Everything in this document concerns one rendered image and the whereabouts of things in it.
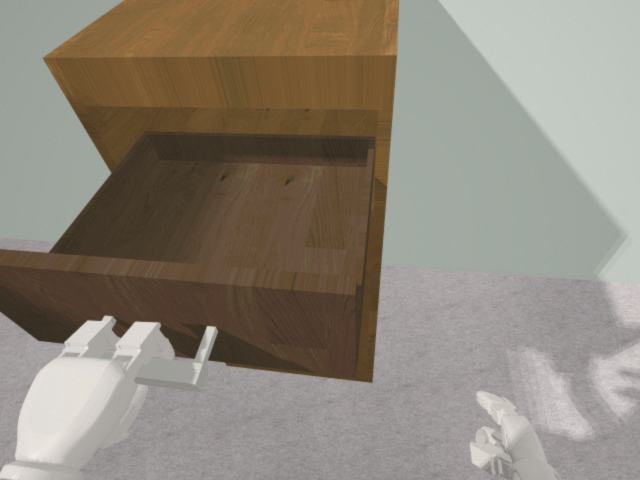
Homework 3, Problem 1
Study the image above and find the right robot hand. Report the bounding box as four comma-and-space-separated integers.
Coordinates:
470, 391, 548, 480

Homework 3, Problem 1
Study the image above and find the drawer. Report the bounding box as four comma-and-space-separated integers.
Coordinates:
0, 131, 376, 378

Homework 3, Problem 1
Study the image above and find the cabinet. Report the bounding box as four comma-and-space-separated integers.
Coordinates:
43, 0, 399, 383

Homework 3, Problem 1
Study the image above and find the robot right forearm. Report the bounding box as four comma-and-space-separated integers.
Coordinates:
510, 458, 561, 480

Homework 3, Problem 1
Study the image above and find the robot left forearm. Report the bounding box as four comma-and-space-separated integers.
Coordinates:
0, 460, 86, 480

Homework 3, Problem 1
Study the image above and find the left robot hand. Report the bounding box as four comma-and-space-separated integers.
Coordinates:
15, 321, 175, 470

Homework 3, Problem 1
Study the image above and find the handle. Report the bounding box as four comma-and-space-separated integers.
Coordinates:
100, 316, 218, 392

